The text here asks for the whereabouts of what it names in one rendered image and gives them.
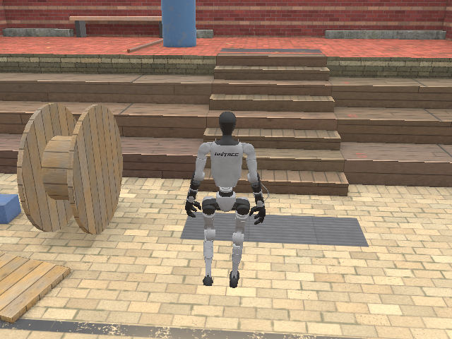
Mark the humanoid robot torso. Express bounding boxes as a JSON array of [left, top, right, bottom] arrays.
[[210, 139, 243, 212]]

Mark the right robot forearm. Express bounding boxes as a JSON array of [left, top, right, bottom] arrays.
[[251, 173, 265, 207]]

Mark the robot right hand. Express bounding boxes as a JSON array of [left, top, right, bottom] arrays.
[[249, 205, 266, 225]]

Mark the robot left upper arm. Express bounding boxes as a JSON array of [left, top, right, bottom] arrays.
[[194, 142, 212, 181]]

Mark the robot left hand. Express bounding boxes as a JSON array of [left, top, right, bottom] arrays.
[[185, 200, 201, 218]]

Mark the robot right upper arm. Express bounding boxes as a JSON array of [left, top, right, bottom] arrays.
[[242, 143, 258, 183]]

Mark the robot left thigh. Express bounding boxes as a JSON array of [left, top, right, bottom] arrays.
[[202, 196, 216, 241]]

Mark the left robot forearm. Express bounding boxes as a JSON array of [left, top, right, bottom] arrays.
[[186, 170, 201, 203]]

